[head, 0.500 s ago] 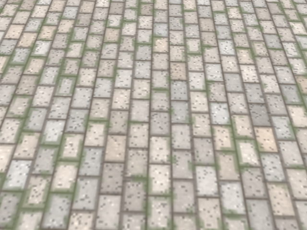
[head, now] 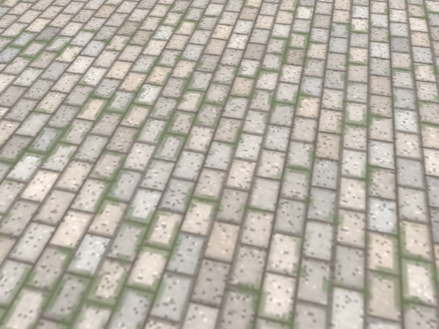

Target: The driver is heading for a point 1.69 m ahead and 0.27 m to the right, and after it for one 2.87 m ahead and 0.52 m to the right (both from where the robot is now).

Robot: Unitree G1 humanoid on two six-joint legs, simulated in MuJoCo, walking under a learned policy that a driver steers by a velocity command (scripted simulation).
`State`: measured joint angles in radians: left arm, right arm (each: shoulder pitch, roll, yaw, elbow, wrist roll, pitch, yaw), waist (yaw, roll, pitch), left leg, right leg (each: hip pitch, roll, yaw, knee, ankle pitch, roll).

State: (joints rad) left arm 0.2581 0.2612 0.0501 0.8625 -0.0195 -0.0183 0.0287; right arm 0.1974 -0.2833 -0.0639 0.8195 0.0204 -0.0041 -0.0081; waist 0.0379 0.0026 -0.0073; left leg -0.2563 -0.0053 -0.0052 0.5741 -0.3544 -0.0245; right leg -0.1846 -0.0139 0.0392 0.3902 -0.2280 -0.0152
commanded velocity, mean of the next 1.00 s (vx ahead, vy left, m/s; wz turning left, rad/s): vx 0.41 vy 0.00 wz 0.03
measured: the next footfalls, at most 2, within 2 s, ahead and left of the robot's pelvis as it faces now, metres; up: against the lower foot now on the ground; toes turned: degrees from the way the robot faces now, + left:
left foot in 0.04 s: +0.02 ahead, +0.12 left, +0.00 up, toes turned +0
right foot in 0.48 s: +0.38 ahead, -0.13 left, +0.00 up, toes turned -2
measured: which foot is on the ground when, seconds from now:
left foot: up 0.00-0.02, down 0.04-0.48, up 0.50-0.96, down 0.98-1.00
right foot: down 0.00-0.04, up 0.06-0.46, down 0.48-1.00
